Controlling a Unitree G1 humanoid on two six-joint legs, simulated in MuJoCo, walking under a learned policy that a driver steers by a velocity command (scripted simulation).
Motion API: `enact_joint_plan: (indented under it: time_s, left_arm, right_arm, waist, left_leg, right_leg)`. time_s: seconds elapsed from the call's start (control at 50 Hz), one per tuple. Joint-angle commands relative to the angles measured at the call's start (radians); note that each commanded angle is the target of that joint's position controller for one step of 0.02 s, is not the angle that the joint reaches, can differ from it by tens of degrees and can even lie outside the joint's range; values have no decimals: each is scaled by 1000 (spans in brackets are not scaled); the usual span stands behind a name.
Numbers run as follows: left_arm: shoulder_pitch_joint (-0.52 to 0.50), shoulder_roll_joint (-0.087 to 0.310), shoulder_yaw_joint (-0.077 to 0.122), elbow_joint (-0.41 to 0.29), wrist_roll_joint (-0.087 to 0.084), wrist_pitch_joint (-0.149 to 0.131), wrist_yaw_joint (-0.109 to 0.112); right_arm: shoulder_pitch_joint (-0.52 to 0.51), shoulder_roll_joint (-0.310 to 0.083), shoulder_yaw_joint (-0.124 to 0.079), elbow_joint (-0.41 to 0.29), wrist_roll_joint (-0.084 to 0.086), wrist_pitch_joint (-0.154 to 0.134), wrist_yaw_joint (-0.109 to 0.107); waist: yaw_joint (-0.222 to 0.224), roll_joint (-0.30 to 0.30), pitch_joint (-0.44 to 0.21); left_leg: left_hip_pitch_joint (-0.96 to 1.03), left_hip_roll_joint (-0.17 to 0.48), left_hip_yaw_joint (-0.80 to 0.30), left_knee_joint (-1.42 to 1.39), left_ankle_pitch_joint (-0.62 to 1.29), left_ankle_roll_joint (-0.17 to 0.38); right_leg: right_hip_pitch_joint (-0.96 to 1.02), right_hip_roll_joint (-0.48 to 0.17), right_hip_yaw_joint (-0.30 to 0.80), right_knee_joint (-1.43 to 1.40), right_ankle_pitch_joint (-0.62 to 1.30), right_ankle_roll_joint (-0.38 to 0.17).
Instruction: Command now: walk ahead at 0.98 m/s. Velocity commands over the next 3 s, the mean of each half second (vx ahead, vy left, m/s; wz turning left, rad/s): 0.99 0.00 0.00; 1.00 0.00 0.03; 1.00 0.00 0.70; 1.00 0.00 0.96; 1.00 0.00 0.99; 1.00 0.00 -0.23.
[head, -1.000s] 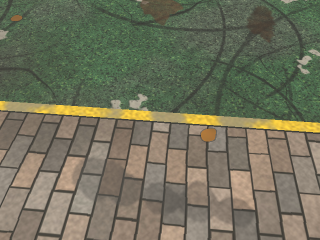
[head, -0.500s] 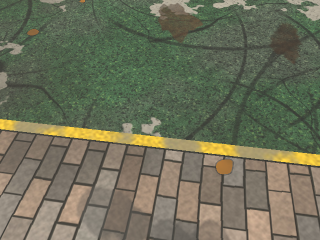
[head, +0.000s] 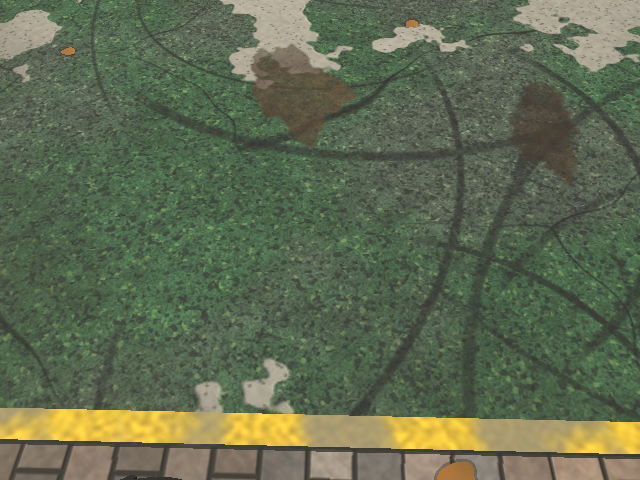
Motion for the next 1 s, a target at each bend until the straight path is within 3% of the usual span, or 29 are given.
enact_joint_plan:
  time_s: [0.02, 0.08, 0.12, 0.14, 0.16, 0.18, 0.2, 0.22, 0.24, 0.28, 0.3, 0.34, 0.42, 0.46, 0.48, 0.54, 0.58, 0.6, 0.62, 0.64, 0.66, 0.68, 0.7, 0.74, 0.78, 0.86, 0.88, 0.94, 1.0]
  left_arm:
    - [-127, 30, -10, -78, -14, -10, -3]
    - [-72, 89, 8, -72, -10, -9, 18]
    - [228, 157, 40, 9, -13, -9, 43]
    - [422, 197, 61, 67, 0, -6, 60]
    - [559, 281, 84, 91, 19, -1, 75]
    - [489, 292, 93, 92, 31, -2, 58]
    - [384, 206, 87, 83, 14, -5, 42]
    - [332, 144, 72, 90, 6, -16, 37]
    - [307, 96, 61, 107, 14, -24, 34]
    - [312, 57, 42, 141, 5, -39, 46]
    - [325, 49, 37, 156, -8, -48, 48]
    - [358, 86, 41, 169, -23, -63, 45]
    - [412, 105, 37, 170, -34, -80, 36]
    - [473, 137, 39, 189, -45, -87, 41]
    - [466, 167, 43, 189, -41, -86, 44]
    - [504, 204, 43, 202, -20, -65, 59]
    - [466, 250, 54, 203, 8, -35, 82]
    - [418, 250, 57, 192, 13, -24, 88]
    - [418, 145, 38, 161, 20, -29, 80]
    - [595, 35, 14, 130, -66, -48, 54]
    - [456, 131, 25, 116, -50, -49, 67]
    - [330, 144, 29, 87, -43, -51, 65]
    - [297, 118, 22, 77, -31, -49, 61]
    - [303, 66, 9, 65, 5, -17, 38]
    - [261, 44, 0, 36, 14, 4, 19]
    - [2, 61, -18, -67, 13, -2, 4]
    - [-44, 54, -27, -80, 6, -8, -2]
    - [-133, 57, -37, -114, -12, -14, -4]
    - [-76, 131, -14, -116, -1, -15, 25]
  right_arm:
    - [-14, -136, -10, -56, 8, -28, -13]
    - [1, -201, -16, -47, -15, -10, -31]
    - [-34, -246, -30, -43, -44, 22, -52]
    - [-83, -246, -33, -55, -46, 30, -53]
    - [-94, -141, -14, -89, -50, 22, -42]
    - [57, -34, 6, -122, 34, 2, -12]
    - [-89, -135, -6, -141, 21, -1, -26]
    - [-201, -147, -11, -170, 14, -4, -24]
    - [-229, -121, -5, -178, 3, -1, -19]
    - [-219, -65, 9, -189, -36, 31, 5]
    - [-235, -51, 12, -197, -42, 44, 15]
    - [-334, -61, 19, -246, -50, 55, 27]
    - [-570, -69, 39, -337, -37, 41, 42]
    - [-636, -70, 45, -352, -22, 38, 46]
    - [-641, -81, 44, -361, -17, 39, 43]
    - [-601, -143, 23, -351, -29, 37, 22]
    - [-298, -210, -10, -266, -28, 40, -3]
    - [-92, -250, -32, -203, -35, 45, -20]
    - [53, -338, -57, -173, -49, 50, -38]
    - [-22, -364, -69, -176, -65, 49, -20]
    - [-133, -275, -66, -191, -46, 49, -5]
    - [-189, -207, -51, -184, -38, 37, -1]
    - [-210, -158, -40, -165, -46, 29, 3]
    - [-203, -106, -20, -130, -36, 15, -6]
    - [-174, -116, -18, -105, -13, -1, -8]
    - [-112, -133, -16, -95, -1, -17, 3]
    - [-95, -132, -15, -91, 4, -21, 3]
    - [-29, -185, -19, -71, 13, -28, -7]
    - [-30, -242, -24, -66, -2, -12, -20]
  waist:
    - [31, 39, 165]
    - [78, 106, 50]
    - [224, 159, -116]
    - [318, 147, -193]
    - [319, -10, -290]
    - [156, -318, -403]
    - [167, -97, -247]
    - [154, -1, -122]
    - [110, 87, -49]
    - [35, 55, 7]
    - [23, 38, 40]
    - [22, 14, 105]
    - [68, 28, 162]
    - [100, 15, 161]
    - [92, -20, 154]
    - [62, -70, 54]
    - [-92, -122, -123]
    - [-193, -110, -202]
    - [-193, 58, -305]
    - [-19, 381, -445]
    - [-33, 151, -299]
    - [-26, 46, -147]
    - [13, -39, -71]
    - [85, -3, -12]
    - [107, 50, 50]
    - [66, 34, 148]
    - [53, 23, 152]
    - [25, 66, 150]
    - [76, 102, 43]
  left_leg:
    - [-209, 247, -68, -176, 683, 59]
    - [46, 289, -38, 41, 1253, 33]
    - [55, 317, -36, 434, 1351, 33]
    - [-83, 286, -19, 718, 1172, 37]
    - [-342, 184, -29, 1107, 515, 57]
    - [-757, 14, -158, 1419, -159, 22]
    - [-873, 111, -188, 1391, -42, 59]
    - [-872, 145, -174, 1324, 45, 61]
    - [-828, 178, -177, 1264, 64, 58]
    - [-746, 223, -182, 1178, 65, 31]
    - [-757, 238, -169, 1152, 68, 18]
    - [-837, 270, -124, 1063, 121, -10]
    - [-732, 239, -5, 635, 405, -20]
    - [-646, 194, 43, 507, 512, 3]
    - [-631, 189, 27, 454, 532, 16]
    - [-580, 81, 81, 403, 376, 50]
    - [-290, 37, 41, 405, 233, 82]
    - [-77, 89, -4, 390, 177, 103]
    - [140, 321, -256, 449, -41, 112]
    - [377, 535, -898, 200, -248, 255]
    - [272, 467, -833, 119, -281, 215]
    - [96, 433, -648, 110, -144, 192]
    - [-48, 394, -537, 87, -34, 171]
    - [-247, 323, -394, 36, 3, 127]
    - [-312, 297, -324, -25, 31, 118]
    - [-366, 203, -139, -98, 372, 95]
    - [-381, 183, -103, -107, 467, 76]
    - [-274, 238, -105, -169, 685, 59]
    - [-44, 269, -114, 28, 1178, 52]
  right_leg:
    - [226, 74, -81, -184, 110, -25]
    - [313, 185, -116, -241, -58, -59]
    - [599, 220, -74, -258, -192, -92]
    - [824, 166, -29, -282, -247, -116]
    - [1051, -72, 232, -215, -498, -133]
    - [1287, -280, 878, -454, -724, -285]
    - [1173, -212, 799, -539, -744, -235]
    - [1007, -183, 629, -555, -610, -210]
    - [862, -147, 524, -582, -499, -186]
    - [668, -75, 382, -629, -461, -139]
    - [628, -42, 331, -656, -440, -122]
    - [581, -29, 261, -712, -344, -127]
    - [518, 58, 88, -772, 16, -92]
    - [592, 29, 71, -835, 181, -77]
    - [665, 2, 64, -838, 233, -77]
    - [929, -30, 23, -634, 785, -46]
    - [939, -59, 20, -249, 906, -38]
    - [815, -28, 7, 39, 741, -34]
    - [581, 71, 17, 441, 92, -47]
    - [191, 237, 146, 764, -578, -13]
    - [75, 141, 172, 747, -468, -46]
    - [63, 105, 151, 678, -373, -44]
    - [103, 73, 152, 615, -351, -43]
    - [193, 30, 158, 526, -346, -23]
    - [150, -3, 133, 452, -337, 2]
    - [111, -6, 9, 119, -98, 28]
    - [179, 17, -27, 3, -20, 25]
    - [299, 65, -54, -189, 119, -5]
    - [389, 159, -59, -243, -23, -29]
